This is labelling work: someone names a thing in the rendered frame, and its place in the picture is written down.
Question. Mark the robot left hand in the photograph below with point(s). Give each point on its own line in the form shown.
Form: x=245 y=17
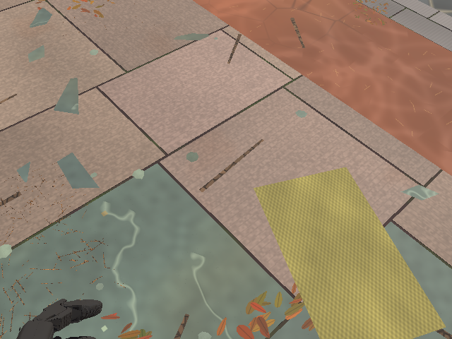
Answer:
x=59 y=315

